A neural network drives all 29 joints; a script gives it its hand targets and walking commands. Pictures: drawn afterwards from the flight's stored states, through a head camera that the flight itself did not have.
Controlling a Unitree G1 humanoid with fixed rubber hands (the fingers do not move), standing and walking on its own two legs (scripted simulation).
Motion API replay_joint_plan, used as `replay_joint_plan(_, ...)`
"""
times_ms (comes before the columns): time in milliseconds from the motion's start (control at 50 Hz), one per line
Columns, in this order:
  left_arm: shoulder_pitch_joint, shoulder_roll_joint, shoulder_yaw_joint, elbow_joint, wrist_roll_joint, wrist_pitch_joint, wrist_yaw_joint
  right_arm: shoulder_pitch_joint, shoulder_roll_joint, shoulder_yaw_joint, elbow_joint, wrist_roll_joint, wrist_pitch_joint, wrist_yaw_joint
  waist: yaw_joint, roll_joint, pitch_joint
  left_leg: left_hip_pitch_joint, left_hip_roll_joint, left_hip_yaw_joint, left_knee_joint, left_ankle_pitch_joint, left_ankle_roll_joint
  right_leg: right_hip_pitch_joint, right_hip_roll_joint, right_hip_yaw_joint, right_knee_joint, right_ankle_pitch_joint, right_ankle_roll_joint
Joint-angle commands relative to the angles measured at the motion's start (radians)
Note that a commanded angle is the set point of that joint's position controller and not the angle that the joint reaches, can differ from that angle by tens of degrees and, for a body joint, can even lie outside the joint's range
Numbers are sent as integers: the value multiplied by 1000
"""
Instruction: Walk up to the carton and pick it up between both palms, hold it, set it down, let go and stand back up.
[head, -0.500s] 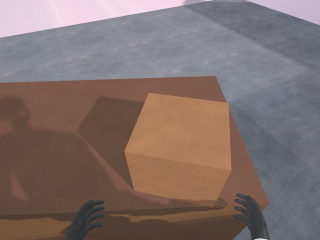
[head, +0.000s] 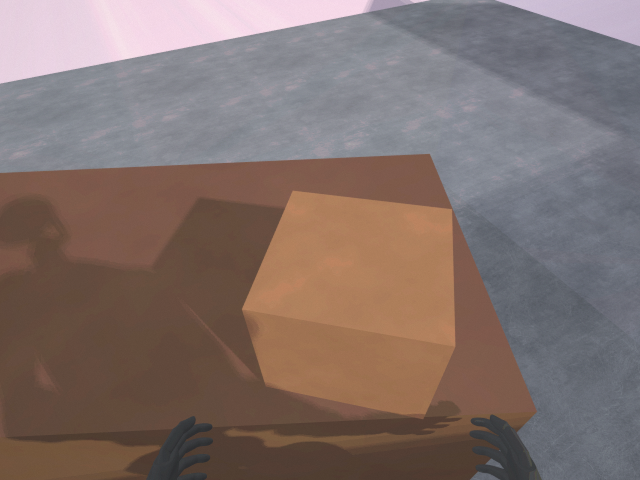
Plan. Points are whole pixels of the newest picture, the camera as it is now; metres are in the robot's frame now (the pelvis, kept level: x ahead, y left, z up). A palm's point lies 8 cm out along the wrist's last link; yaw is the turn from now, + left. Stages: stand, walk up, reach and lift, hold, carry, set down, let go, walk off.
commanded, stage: set down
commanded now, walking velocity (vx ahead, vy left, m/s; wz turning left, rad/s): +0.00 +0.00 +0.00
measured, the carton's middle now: (355, 300) +0.39 -0.02 -0.03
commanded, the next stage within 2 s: let go in 0.74 s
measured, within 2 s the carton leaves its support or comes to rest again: neither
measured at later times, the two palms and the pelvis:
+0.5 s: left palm out of the picture +0.15 +0.21 -0.09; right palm out of the picture +0.15 -0.24 -0.08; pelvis +0.00 -0.02 +0.00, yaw +0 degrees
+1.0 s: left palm out of the picture +0.16 +0.21 -0.09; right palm out of the picture +0.14 -0.23 -0.08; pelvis +0.00 +0.00 +0.00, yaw -2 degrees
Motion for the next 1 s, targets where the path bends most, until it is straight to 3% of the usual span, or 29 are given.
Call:
replay_joint_plan(0, -118, 134, 74, -116, 28, -47, -7, -90, -109, -20, -116, 2, -48, -24, -29, 16, -81, -5, -72, 60, -75, 275, -43, -5, 14, -51, -36, 332, -17)
replay_joint_plan(20, -122, 86, 65, -64, 74, 6, 3, -156, -160, -44, -15, -22, -19, 3, -14, 70, -47, 21, -50, 60, -97, 270, -72, -61, 51, -83, -55, 176, -34)
replay_joint_plan(40, -172, 100, 52, -183, 44, 5, 15, -130, -148, -35, -106, -12, -28, 13, 8, 50, -101, 23, -39, 67, -89, 290, -68, -47, 69, -95, -65, 122, -44)
replay_joint_plan(100, -110, 154, 95, -243, 4, -41, -3, -48, -72, -9, -259, -6, -70, -23, -16, -78, -156, -9, -72, 83, -58, 306, -32, 31, 27, -61, -52, 332, -5)
replay_joint_plan(120, -91, 182, 121, -229, 8, -67, -16, -27, -60, 9, -264, 3, -76, -40, -11, -62, -139, -10, -90, 80, -61, 266, -22, 35, -2, -34, -36, 405, 10)
replay_joint_plan(140, -110, 120, 102, -95, 76, -17, -9, -102, -130, -11, -53, -12, -34, -16, -20, 29, -52, 19, -77, 59, -89, 222, -45, -47, 20, -58, -44, 284, -2)
replay_joint_plan(160, -114, 72, 82, -46, 117, 44, 6, -143, -183, -37, 36, -42, -4, 16, -4, 69, -15, 40, -50, 55, -113, 216, -56, -95, 60, -90, -64, 111, -24)
replay_joint_plan(180, -116, 57, 82, -84, 107, 70, 14, -134, -180, -46, -36, -48, -6, 28, 4, 40, -29, 20, -44, 65, -110, 218, -53, -74, 67, -97, -94, 66, -37)
replay_joint_plan(200, -127, 77, 80, -173, 72, 54, 16, -121, -147, -37, -153, -35, -30, 21, 4, -1, -110, 4, -49, 90, -100, 264, -35, -17, 62, -81, -88, 136, -30)
replay_joint_plan(240, -112, 105, 103, -197, 67, 14, 10, -75, -124, -39, -157, -38, -41, 3, -16, -29, -134, 25, -71, 81, -81, 297, -28, 4, 40, -68, -65, 273, -10)
replay_joint_plan(280, -134, 99, 103, -160, 74, 28, 6, -107, -139, -42, -105, -39, -24, 7, -12, -12, -91, 39, -66, 80, -87, 267, -32, -39, 41, -70, -69, 222, -7)
replay_joint_plan(300, -121, 98, 99, -157, 89, 40, 13, -111, -143, -31, -105, -38, -19, 10, 10, -7, -79, 26, -65, 81, -95, 237, -25, -33, 39, -62, -75, 198, -13)
replay_joint_plan(320, -132, 72, 93, -138, 99, 59, 21, -127, -169, -47, -68, -50, -12, 21, 0, 11, -71, 30, -56, 79, -99, 240, -33, -49, 51, -71, -72, 177, -16)
replay_joint_plan(340, -124, 88, 101, -161, 79, 54, 15, -106, -132, -47, -134, -52, -16, 17, -7, -28, -75, 8, -61, 88, -100, 227, -17, -31, 41, -68, -80, 187, -8)
replay_joint_plan(400, -130, 89, 106, -192, 72, 46, 21, -114, -141, -48, -147, -52, -21, 21, -11, -34, -121, 10, -70, 90, -89, 269, -15, -12, 40, -59, -64, 274, -2)
replay_joint_plan(440, -115, 82, 102, -160, 76, 42, 18, -114, -146, -47, -91, -49, -16, 18, -21, -14, -105, 34, -69, 92, -91, 279, -25, -27, 40, -54, -62, 273, -5)
replay_joint_plan(460, -130, 86, 107, -160, 81, 47, 21, -130, -156, -52, -85, -49, -10, 23, -3, 9, -83, 37, -66, 92, -90, 273, -26, -48, 39, -51, -57, 239, -6)
replay_joint_plan(480, -118, 83, 101, -153, 87, 49, 22, -117, -153, -48, -84, -46, -14, 23, -18, -5, -88, 33, -64, 92, -91, 278, -28, -44, 42, -58, -61, 254, -10)
replay_joint_plan(500, -124, 72, 103, -157, 98, 58, 30, -146, -177, -56, -67, -51, -14, 31, -2, 11, -112, 37, -60, 90, -89, 298, -32, -31, 44, -61, -54, 261, -12)
replay_joint_plan(520, -116, 79, 101, -187, 86, 49, 30, -124, -159, -55, -115, -47, -24, 29, -16, -24, -118, 39, -63, 91, -83, 305, -23, -21, 44, -59, -61, 266, -8)
replay_joint_plan(540, -122, 71, 103, -159, 97, 59, 36, -151, -178, -56, -58, -58, -17, 40, 7, -14, -142, 35, -67, 97, -81, 304, -32, -26, 46, -56, -56, 282, -11)
replay_joint_plan(560, -111, 87, 111, -205, 78, 43, 34, -117, -153, -48, -128, -44, -31, 31, -13, -35, -158, 33, -75, 96, -67, 321, -25, -2, 37, -59, -51, 330, -3)
replay_joint_plan(580, -114, 76, 103, -143, 91, 50, 33, -129, -167, -35, -59, -38, -21, 32, -12, -22, -123, 37, -76, 98, -71, 319, -32, -34, 42, -52, -37, 366, 3)
replay_joint_plan(600, -99, 77, 112, -154, 90, 56, 31, -145, -155, -35, -94, -46, -21, 32, 4, -25, -141, 44, -72, 100, -71, 309, -30, -16, 35, -48, -48, 336, 0)
replay_joint_plan(660, -124, 56, 90, -164, 104, 65, 42, -173, -181, -48, -58, -47, -15, 41, -3, 6, -126, 53, -57, 95, -82, 331, -35, -36, 49, -54, -48, 283, -11)
replay_joint_plan(720, -95, 53, 93, -173, 85, 49, 46, -134, -176, -53, -55, -34, -24, 39, -6, -17, -167, 69, -65, 99, -57, 389, -39, -25, 50, -54, -36, 363, -9)
replay_joint_plan(760, -91, 81, 95, -210, 61, 20, 29, -114, -143, -42, -110, -27, -32, 23, -16, -46, -152, 57, -69, 99, -57, 345, -18, -20, 28, -39, -38, 358, 3)
replay_joint_plan(780, -84, 67, 91, -176, 67, 29, 29, -104, -148, -39, -53, -26, -18, 27, -15, -22, -115, 59, -68, 98, -65, 332, -24, -50, 30, -43, -41, 325, -4)
replay_joint_plan(980, -85, 55, 70, -200, 65, 36, 52, -103, -157, -67, -117, -42, -21, 39, -16, -2, -118, 15, -46, 100, -51, 324, -23, -48, 46, -45, -37, 253, -24)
